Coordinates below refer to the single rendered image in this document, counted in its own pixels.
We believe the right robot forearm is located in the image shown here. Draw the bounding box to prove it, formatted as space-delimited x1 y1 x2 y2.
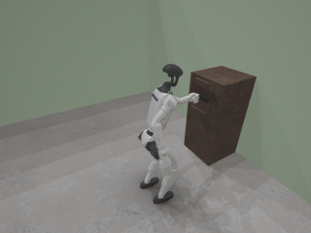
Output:
153 123 168 159

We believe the right robot upper arm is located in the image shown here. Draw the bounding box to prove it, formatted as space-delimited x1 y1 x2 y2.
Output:
150 94 177 130

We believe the right robot shin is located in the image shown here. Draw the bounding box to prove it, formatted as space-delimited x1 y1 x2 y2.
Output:
158 169 179 199

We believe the handle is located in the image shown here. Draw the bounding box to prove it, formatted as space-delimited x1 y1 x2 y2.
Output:
193 91 211 102
193 77 211 87
190 105 206 116

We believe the humanoid robot head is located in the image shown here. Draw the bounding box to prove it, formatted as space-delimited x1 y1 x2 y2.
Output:
157 64 184 95

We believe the right robot hand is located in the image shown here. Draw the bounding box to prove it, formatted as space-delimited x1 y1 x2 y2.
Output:
159 157 173 178

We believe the drawer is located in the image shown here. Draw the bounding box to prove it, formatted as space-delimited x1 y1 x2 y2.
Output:
190 83 221 110

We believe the cabinet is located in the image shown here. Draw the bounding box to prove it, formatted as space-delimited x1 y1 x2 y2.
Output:
184 66 257 166

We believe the left robot forearm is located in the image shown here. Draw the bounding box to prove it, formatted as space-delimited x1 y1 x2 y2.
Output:
176 96 190 105

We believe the left robot hand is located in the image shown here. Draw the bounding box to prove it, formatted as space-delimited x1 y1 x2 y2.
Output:
188 92 199 104

